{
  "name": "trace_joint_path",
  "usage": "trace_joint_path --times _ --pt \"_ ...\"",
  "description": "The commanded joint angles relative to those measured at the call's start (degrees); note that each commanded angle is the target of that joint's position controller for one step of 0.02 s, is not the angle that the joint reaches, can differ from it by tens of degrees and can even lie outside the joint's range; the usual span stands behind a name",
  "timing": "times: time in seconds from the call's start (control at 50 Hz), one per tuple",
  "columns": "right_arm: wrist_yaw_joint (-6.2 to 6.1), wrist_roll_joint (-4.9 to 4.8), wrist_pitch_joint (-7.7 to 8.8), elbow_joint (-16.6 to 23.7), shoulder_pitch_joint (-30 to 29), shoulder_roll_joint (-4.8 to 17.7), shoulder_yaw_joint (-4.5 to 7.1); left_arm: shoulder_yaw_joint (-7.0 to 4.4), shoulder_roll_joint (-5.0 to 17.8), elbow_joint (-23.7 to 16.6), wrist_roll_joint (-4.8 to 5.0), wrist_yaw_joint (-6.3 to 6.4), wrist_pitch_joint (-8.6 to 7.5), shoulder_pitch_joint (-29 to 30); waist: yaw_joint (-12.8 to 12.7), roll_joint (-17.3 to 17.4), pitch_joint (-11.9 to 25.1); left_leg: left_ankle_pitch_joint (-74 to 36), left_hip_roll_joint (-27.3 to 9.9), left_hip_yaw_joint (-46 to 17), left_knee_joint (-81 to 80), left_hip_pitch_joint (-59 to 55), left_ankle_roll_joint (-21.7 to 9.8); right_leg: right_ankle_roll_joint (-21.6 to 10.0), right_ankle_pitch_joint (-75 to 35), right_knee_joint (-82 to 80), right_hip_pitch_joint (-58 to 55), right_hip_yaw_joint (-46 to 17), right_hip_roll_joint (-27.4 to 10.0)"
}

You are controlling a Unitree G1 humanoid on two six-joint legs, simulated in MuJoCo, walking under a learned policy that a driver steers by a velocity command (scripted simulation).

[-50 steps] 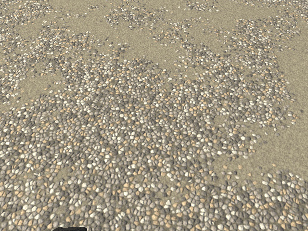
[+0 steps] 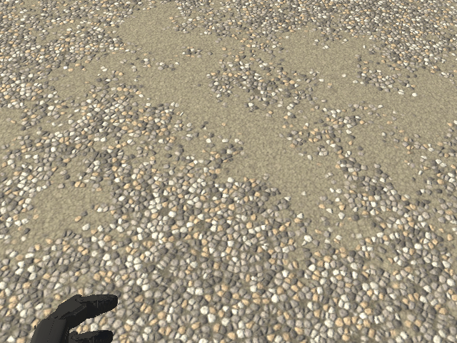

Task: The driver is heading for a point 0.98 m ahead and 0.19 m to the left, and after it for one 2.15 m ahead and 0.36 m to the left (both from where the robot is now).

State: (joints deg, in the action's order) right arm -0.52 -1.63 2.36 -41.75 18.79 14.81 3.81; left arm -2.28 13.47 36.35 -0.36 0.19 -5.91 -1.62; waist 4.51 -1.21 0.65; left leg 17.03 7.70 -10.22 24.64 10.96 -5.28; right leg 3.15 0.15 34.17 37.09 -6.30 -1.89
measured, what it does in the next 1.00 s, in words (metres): walks ahead, turning left: right foot, then left foot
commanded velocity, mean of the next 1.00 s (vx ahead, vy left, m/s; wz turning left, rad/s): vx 0.50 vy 0.00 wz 0.47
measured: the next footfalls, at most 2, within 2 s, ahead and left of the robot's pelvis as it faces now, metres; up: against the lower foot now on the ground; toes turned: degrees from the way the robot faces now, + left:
right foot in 0.08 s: +0.22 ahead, -0.13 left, +0.00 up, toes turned +8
left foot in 0.60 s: +0.43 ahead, +0.21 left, +0.00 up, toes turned +24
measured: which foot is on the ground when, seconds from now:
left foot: down 0.00-0.08, up 0.10-0.58, down 0.60-1.00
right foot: up 0.00-0.06, down 0.08-0.60, up 0.62-1.00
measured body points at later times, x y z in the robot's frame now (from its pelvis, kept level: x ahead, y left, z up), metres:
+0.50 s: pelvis +0.26 +0.01 +0.00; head +0.29 +0.02 +0.44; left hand +0.19 +0.29 -0.13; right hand +0.54 -0.15 -0.08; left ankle +0.37 +0.20 -0.69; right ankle +0.18 -0.14 -0.74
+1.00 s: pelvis +0.50 +0.15 +0.00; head +0.52 +0.17 +0.45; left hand +0.59 +0.46 -0.09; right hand +0.68 -0.07 -0.11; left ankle +0.39 +0.19 -0.74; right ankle +0.74 +0.09 -0.69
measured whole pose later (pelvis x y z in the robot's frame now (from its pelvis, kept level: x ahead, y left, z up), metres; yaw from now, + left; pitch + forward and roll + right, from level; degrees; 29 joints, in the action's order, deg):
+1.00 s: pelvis +0.50 +0.15 +0.00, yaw +28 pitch +3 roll +1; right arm 0.4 -0.8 3.8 -43.1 20.0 14.5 3.1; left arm -2.2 14.8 41.3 0.3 -1.1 -4.8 -3.4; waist 4.1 -2.6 -0.1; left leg 15.8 5.4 -3.4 17.1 3.8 -4.2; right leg 1.1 -4.4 36.1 38.5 -2.3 -5.1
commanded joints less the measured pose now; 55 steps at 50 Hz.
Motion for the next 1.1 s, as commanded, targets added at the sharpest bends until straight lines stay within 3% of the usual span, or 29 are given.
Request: trace_joint_path --times 0.02,0.06,0.08,0.1,0.12,0.14,0.16,0.18,0.2,0.24,0.3,0.42,0.5,0.54,0.56,0.58,0.6,0.62,0.64,0.66,0.68,0.7,0.72,0.74,0.82,0.92,1.02,1.06,1.1 --pt "-0.47 -0.04 -0.14 2.96 2.22 8.45 2.47 -2.15 5.88 -5.33 0.66 -0.85 -2.08 5.98 -0.26 7.76 2.87 -14.91 -13.73 -14.35 -1.09 -2.48 -7.2 -1.33 2.48 -6.12 -7.43 2.06 3.74" --pt "-0.4 0.04 -0.13 4.01 -0.23 7.68 2.37 -3.28 7.34 -3.81 0.68 -0.8 -2.74 -0.31 -4.24 9.18 4.74 -18.81 -12.14 -15.23 4.2 -1.68 -5.38 -4.06 2.78 -10.6 -17.49 2.92 3.87" --pt "-0.1 0.42 0.34 5.17 -1.87 5.48 1.66 -4.24 9.62 -2.93 -0.15 -0.39 -2.95 -7.12 -7.81 8.04 9.74 -19.99 -9.88 -12.53 13.11 2.86 -3.28 -7.23 2.51 -9.19 -29.86 -0.63 -1.35" --pt "-0.03 1.63 0.81 6.68 -1.35 1.99 0.44 -5.26 13.49 -2.19 -0.71 0.18 -2.71 -16.94 -10.89 -0.29 17.66 -4.98 -4.89 -5.34 29.87 12.19 -0.61 -11.49 1.9 -8.32 -45.92 -12.53 -12.64" --pt "0.01 -0.12 1.23 7.54 7.09 2.03 0.02 -5.82 15.77 0.24 -0.76 -0.28 -2.09 -19.9 -6.74 -21.42 21.25 18.2 -1.07 -1.04 44.41 31.43 2.2 -21.09 12.8 -12.66 -58.26 -38.07 -23.73" --pt "-0.13 -0.47 1.06 5.69 5.7 7.88 1.16 -4.71 9.63 -1.26 0.43 -0.02 -1.65 -18.04 -8.47 -12.37 15.55 14.33 -6.13 -1.51 51.09 37.32 3.24 -19.53 23.27 -14.46 -54.33 -37.05 -22.61" --pt "0.0 0.18 0.56 6.85 -0.76 9.78 1.81 -3.9 6.93 -1.64 0.51 0.42 -1.08 -16.24 -9.94 -6.44 8.83 8.09 -7.77 0.34 52.77 38.29 3.85 -16.65 22.09 -15.02 -47.54 -27.32 -19.58" --pt "0.1 0.82 0.24 7.78 -4.14 8.5 1.76 -3.42 6.5 -1.72 0.02 0.43 -0.58 -14.11 -8.99 -1.8 4.97 4.1 -9.4 1.67 51.82 36.56 4.05 -15.14 15.69 -16.44 -40.42 -20.91 -16.94" --pt "0.43 1.17 0.21 8.7 -5.96 7.52 1.84 -3.15 5.84 -1.11 -0.15 0.37 -0.33 -12.62 -7.83 -1.52 1.88 1.8 -10.68 1.74 49.65 35.82 4.16 -14.65 11.2 -17.9 -35.58 -16.49 -14.94" --pt "1.0 0.36 -0.22 8.52 -4.77 5.2 1.59 -2.78 5.06 0.16 -0.46 0.16 -0.55 -11.43 -5.65 -4.11 0.15 0.47 -12.19 3.0 47.28 32.32 4.33 -13.59 6.53 -20.77 -29.92 -9.34 -12.32" --pt "0.97 0.59 -0.79 8.86 -6.39 3.73 1.18 -3.41 7.04 2.76 -0.19 0.04 -1.0 -11.92 -5.0 -3.87 -0.62 -2.26 -13.05 3.85 42.84 33.89 5.63 -14.44 -1.25 -22.93 -28.92 -2.92 -12.64" --pt "2.4 0.56 -0.28 10.02 -15.38 2.44 0.33 -4.15 10.18 6.18 0.23 0.71 -0.18 -13.47 -7.8 -2.87 -1.39 -16.81 -13.24 7.55 24.12 31.42 5.27 -11.99 -5.11 -22.77 -32.18 8.08 -11.79" --pt "3.6 0.21 -0.3 12.13 -20.04 2.93 0.45 -4.78 12.49 7.91 1.44 0.67 0.7 -15.71 -8.93 -3.52 -3.13 -13.44 -12.03 10.99 16.04 28.78 3.02 -10.48 -7.08 -21.23 -37.04 11.03 -13.89" --pt "3.87 0.56 -0.54 12.55 -18.58 4.43 1.26 -5.26 13.98 8.15 1.94 0.81 1.28 -15.3 -7.09 -4.72 -2.04 -7.43 -9.26 14.07 13.73 23.55 0.7 -9.29 -22.01 -16.06 -39.04 13.59 -14.29" --pt "3.8 0.8 -0.75 11.99 -15.27 5.66 2.04 -5.56 14.9 8.21 2.21 1.02 1.61 -15.11 -4.87 -5.6 0.07 -5.12 -6.82 16.12 12.56 18.11 -0.71 -8.56 -32.23 -10.44 -39.43 15.1 -13.92" --pt "3.6 0.76 -0.86 9.79 -6.91 7.68 3.42 -5.49 14.91 8.14 2.44 1.22 2.0 -14.51 -0.1 -4.61 3.95 -8.2 -3.91 17.59 8.16 7.01 -2.68 -7.27 -37.48 0.04 -37.37 17.27 -12.14" --pt "2.73 0.6 -1.13 7.23 3.51 11.59 5.36 -4.74 12.94 7.53 1.68 1.51 1.86 -15.51 4.25 -1.49 9.12 -11.07 -5.18 12.27 7.74 -10.89 -5.2 -5.07 -28.26 15.38 -25.62 17.9 -10.07" --pt "1.95 0.07 -0.79 7.19 4.27 19.02 6.39 -2.09 5.0 3.88 -1.22 0.92 0.85 -19.1 -0.81 15.92 12.49 -7.67 -21.14 -18.31 4.12 -29.88 -14.39 -1.3 24.4 37.67 0.92 16.15 -0.23" --pt "2.08 0.41 0.1 8.92 6.79 16.35 5.12 -1.7 7.42 3.0 0.41 0.08 -1.49 -17.04 1.73 14.64 24.21 1.03 -27.62 -39.25 -6.06 -35.44 -20.01 -1.59 33.45 47.5 7.97 1.9 3.17" --pt "2.2 1.08 0.65 7.63 5.83 12.14 3.99 -2.64 10.61 2.43 2.79 -0.47 -2.37 -12.61 2.82 9.97 17.73 -1.66 -25.88 -30.56 -6.66 -31.88 -16.43 -2.47 27.72 47.83 12.52 0.63 0.01" --pt "2.07 0.78 0.98 7.67 2.56 10.14 3.33 -2.09 9.79 2.09 2.52 -0.26 -2.73 -10.79 1.04 6.64 12.01 -6.42 -23.66 -22.44 -5.96 -23.55 -14.17 -3.27 23.02 43.69 11.6 1.55 -2.57" --pt "2.02 0.88 1.08 8.07 -1.7 8.3 2.6 -2.14 9.59 2.51 0.95 0.23 -2.61 -9.78 -1.32 2.77 8.24 -12.64 -21.74 -16.72 -6.07 -14.7 -12.26 -3.19 19.88 39.18 8.03 2.03 -4.79" --pt "1.99 1.51 1.29 8.48 -4.37 6.52 1.84 -2.6 10.13 2.75 0.23 0.35 -1.97 -10.27 -3.5 3.4 6.46 -19.01 -20.13 -12.79 -7.24 -8.11 -11.55 -3.09 18.2 36.14 3.57 1.82 -6.09" --pt "1.94 1.88 1.44 8.47 -5.48 6.02 1.55 -2.67 9.9 3.01 0.19 0.21 -1.17 -11.32 -4.89 4.12 5.73 -21.05 -19.39 -11.18 -8.73 -4.51 -11.48 -2.9 17.33 34.54 0.95 1.87 -6.42" --pt "1.13 1.45 2.42 5.61 -3.66 7.7 1.8 -1.72 6.66 2.7 -0.34 0.32 0.7 -8.72 -5.18 3.35 2.17 -26.76 -18.05 -4.38 -12.38 0.75 -11.27 -0.95 10.63 24.7 1.8 3.45 -6.22" --pt "0.5 0.89 2.24 2.67 -0.12 8.43 1.72 -0.74 4.79 1.27 0.33 -0.71 0.35 0.49 -1.44 4.63 -0.45 -21.47 -15.2 1.31 -12.97 0.14 -7.49 -1.29 -6.48 5.65 -1.12 4.89 -3.45" --pt "0.56 0.76 1.7 -0.06 3.74 9.6 2.02 -0.82 5.82 -1.08 1.14 -2.38 -0.2 6.28 0.96 5.45 -2.92 -20.21 -19.7 -0.99 -10.03 -9.61 -6.99 -3.95 -3.06 -1.98 1.93 5.43 -1.77" --pt "0.27 0.83 1.29 -0.84 3.92 10.15 2.32 -0.9 6.19 -1.52 1.23 -3.07 -0.28 5.58 0.23 6.08 -2.68 -25.99 -21.11 -0.27 -7.52 -13.43 -5.75 -6.08 1.91 -3.37 1.23 6.11 -1.02" --pt "-0.09 0.92 0.92 -0.63 1.84 10.9 2.51 -1.85 7.9 -0.17 0.96 -3.19 -0.23 -1.02 -3.81 7.01 1.67 -44.35 -19.49 3.1 -0.05 -14.14 -3.65 -8.68 4.67 -4.91 -9.29 9.11 2.47"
